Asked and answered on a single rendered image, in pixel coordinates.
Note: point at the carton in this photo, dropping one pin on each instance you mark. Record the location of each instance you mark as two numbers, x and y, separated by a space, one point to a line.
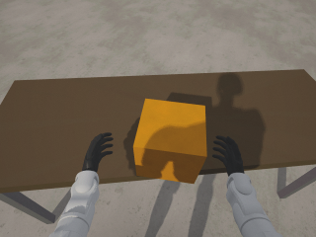
170 142

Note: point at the right robot forearm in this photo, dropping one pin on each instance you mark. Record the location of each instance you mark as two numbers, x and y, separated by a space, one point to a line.
248 213

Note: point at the left robot forearm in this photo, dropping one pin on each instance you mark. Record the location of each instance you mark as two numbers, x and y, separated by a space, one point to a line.
77 216

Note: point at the table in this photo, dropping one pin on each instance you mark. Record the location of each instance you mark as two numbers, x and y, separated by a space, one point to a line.
47 125

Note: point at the right robot hand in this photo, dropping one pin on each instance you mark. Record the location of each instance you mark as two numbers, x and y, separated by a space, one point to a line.
232 156

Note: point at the left robot hand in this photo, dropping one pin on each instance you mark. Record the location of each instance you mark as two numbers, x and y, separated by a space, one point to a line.
94 153

